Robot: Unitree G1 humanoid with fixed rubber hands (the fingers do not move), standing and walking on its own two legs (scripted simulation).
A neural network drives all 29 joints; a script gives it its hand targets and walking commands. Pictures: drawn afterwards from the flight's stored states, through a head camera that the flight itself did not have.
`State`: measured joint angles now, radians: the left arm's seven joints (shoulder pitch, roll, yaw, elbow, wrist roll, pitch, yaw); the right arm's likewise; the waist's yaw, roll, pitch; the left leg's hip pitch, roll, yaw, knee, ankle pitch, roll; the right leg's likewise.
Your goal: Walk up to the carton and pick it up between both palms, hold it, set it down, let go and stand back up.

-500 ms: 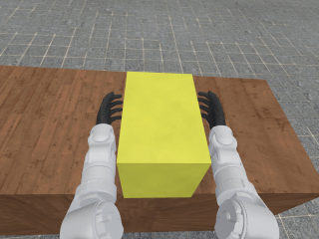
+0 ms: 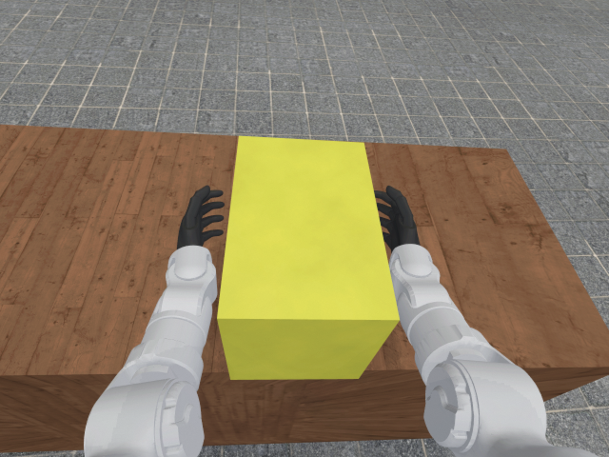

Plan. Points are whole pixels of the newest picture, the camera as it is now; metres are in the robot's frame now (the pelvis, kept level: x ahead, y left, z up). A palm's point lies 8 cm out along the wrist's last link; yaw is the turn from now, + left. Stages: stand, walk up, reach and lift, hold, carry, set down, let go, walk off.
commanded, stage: set down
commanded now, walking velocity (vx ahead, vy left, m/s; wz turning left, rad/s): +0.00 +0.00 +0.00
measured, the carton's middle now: (299, 258) +0.40 +0.02 +0.00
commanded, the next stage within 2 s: none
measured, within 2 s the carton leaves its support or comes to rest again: neither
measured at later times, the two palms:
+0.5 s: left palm (179, 252) +0.37 +0.19 +0.04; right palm (408, 253) +0.39 -0.12 +0.06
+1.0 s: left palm (164, 303) +0.30 +0.19 +0.03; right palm (431, 314) +0.31 -0.15 +0.03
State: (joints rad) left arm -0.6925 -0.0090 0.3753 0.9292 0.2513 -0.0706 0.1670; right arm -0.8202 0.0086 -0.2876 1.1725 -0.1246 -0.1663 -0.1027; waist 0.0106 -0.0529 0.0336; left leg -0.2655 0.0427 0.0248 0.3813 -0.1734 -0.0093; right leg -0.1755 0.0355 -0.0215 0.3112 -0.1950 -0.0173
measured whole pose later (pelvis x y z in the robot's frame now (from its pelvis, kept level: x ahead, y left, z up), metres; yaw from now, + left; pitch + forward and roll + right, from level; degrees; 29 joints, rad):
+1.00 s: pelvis -0.04 +0.00 +0.00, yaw +0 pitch +5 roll -1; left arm -0.39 0.04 0.16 0.67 0.07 -0.04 0.16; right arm -0.43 -0.11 0.01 0.84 0.17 -0.20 -0.06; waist 0.02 -0.02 -0.07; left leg -0.36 0.04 0.02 0.39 -0.12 -0.01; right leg -0.29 0.03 -0.02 0.36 -0.16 -0.02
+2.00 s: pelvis -0.03 -0.01 +0.00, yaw +0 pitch +3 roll +0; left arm 0.19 0.13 0.03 0.08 -0.04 0.09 0.09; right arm 0.29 -0.12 0.02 0.09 0.17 -0.06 -0.04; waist 0.02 -0.04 -0.05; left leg -0.28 0.03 0.02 0.30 -0.08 -0.01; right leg -0.25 0.02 -0.02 0.36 -0.17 -0.03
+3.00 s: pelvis -0.02 -0.01 +0.00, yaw +0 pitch +4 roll +0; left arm 0.22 0.19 0.03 0.22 -0.04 0.09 0.01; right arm 0.26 -0.12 0.02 0.46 0.14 -0.11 -0.01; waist 0.02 -0.05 -0.04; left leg -0.27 0.02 0.02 0.31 -0.11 -0.01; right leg -0.24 0.02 -0.02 0.36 -0.20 -0.03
